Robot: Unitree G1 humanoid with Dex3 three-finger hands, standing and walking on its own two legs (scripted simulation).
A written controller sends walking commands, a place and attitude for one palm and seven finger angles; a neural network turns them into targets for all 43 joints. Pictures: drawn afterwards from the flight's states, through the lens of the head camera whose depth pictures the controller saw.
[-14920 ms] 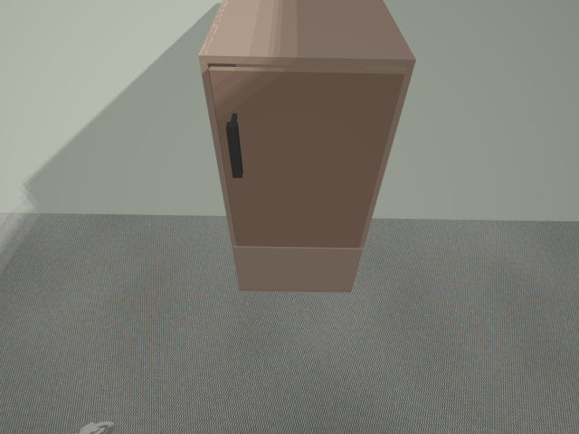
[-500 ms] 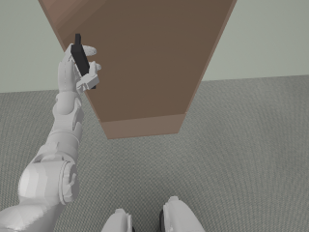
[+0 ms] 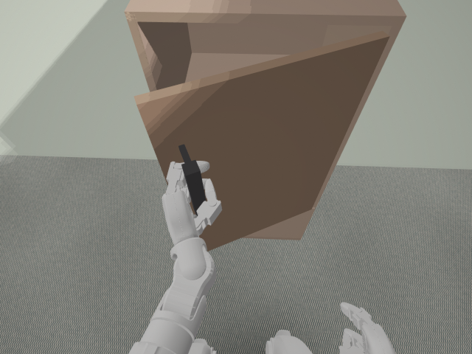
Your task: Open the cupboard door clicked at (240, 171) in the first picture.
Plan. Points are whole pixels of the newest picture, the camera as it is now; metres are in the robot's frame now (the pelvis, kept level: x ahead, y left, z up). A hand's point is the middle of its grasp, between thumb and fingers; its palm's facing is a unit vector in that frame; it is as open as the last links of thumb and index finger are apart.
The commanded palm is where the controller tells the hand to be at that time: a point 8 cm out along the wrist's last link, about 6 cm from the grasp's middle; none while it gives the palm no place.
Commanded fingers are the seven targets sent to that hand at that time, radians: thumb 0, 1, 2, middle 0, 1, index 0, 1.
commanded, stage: pull the door open along its arc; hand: left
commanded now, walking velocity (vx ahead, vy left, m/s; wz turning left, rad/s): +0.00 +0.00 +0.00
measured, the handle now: (192, 182) +0.39 +0.10 +0.04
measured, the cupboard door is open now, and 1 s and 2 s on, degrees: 25 39 40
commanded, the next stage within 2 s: open thumb and fingers to let go in 0.36 s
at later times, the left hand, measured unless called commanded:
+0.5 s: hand (250, 252) +0.27 -0.01 +0.05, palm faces +0.20 -0.98 -0.08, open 6.1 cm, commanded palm +0.23 +0.04 +0.05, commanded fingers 0.00 0.69 0.81 -0.38 -1.33 -0.38 -1.33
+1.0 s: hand (237, 247) +0.28 +0.01 +0.05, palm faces +0.35 -0.94 -0.04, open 12.9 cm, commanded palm +0.23 +0.04 +0.05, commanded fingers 0.00 -0.50 0.30 -0.25 -0.90 -0.25 -0.90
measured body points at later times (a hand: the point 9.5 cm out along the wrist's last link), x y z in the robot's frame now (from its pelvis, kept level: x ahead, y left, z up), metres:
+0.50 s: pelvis +0.00 -0.05 +0.01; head +0.03 -0.08 +0.45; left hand +0.25 +0.05 +0.06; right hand +0.20 -0.25 -0.09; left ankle -0.03 +0.11 -0.67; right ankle +0.03 -0.09 -0.67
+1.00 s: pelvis -0.03 -0.05 +0.00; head +0.02 -0.08 +0.44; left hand +0.25 +0.06 +0.05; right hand +0.15 -0.26 -0.12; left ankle -0.03 +0.11 -0.67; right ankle +0.03 -0.09 -0.67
